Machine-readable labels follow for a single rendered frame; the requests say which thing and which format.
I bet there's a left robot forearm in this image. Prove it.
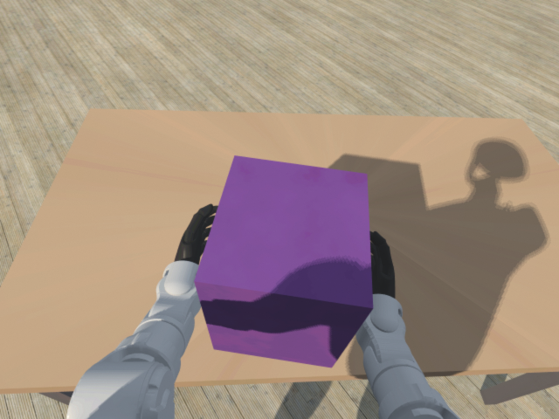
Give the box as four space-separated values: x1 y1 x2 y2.
66 260 201 419

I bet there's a table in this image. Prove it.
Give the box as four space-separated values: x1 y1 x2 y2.
0 108 559 405

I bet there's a carton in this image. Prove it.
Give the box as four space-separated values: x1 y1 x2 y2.
194 155 373 367

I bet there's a left robot upper arm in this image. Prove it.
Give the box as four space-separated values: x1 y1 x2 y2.
69 361 175 419

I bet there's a right robot hand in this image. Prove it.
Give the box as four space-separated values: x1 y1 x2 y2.
369 231 395 298

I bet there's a right robot forearm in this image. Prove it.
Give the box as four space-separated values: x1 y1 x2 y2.
355 294 460 419

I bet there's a left robot hand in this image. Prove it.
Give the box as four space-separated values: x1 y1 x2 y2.
174 204 218 265

